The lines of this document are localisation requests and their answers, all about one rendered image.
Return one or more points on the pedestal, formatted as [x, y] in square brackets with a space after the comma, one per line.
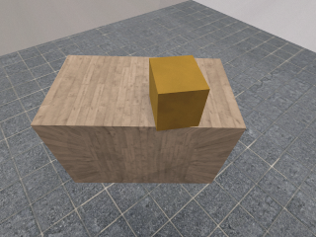
[97, 120]

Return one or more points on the carton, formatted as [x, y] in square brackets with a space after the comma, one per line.
[177, 91]

